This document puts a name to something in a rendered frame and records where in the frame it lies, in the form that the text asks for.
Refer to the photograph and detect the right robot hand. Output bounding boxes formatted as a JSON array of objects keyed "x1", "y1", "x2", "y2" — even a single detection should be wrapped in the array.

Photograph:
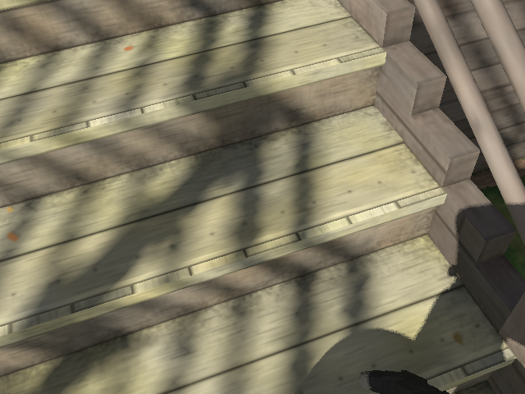
[{"x1": 358, "y1": 370, "x2": 449, "y2": 394}]

